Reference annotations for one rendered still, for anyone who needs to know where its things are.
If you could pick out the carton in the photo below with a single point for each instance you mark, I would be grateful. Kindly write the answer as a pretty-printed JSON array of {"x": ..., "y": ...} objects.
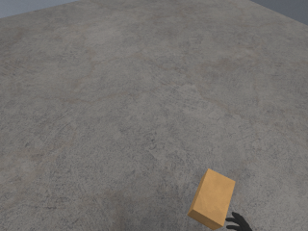
[{"x": 211, "y": 200}]

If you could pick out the robot right hand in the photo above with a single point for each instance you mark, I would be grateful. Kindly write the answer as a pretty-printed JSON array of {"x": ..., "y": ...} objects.
[{"x": 237, "y": 218}]

